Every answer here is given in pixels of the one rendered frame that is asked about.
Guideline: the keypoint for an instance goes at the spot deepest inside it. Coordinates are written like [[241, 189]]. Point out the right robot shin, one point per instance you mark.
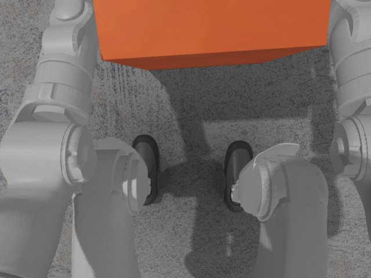
[[239, 190]]

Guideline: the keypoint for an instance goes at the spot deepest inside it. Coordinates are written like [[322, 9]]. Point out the right robot upper arm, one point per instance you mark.
[[350, 154]]

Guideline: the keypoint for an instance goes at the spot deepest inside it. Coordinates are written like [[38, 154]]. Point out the robot right forearm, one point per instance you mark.
[[349, 34]]

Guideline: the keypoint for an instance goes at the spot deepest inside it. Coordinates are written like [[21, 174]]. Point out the carton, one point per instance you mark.
[[172, 34]]

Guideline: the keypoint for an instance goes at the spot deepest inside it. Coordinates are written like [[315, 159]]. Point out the robot right foot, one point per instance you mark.
[[238, 155]]

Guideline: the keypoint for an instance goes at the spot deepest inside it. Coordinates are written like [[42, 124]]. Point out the left robot upper arm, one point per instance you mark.
[[43, 162]]

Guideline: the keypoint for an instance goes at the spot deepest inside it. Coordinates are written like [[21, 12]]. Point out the robot left forearm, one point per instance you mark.
[[65, 69]]

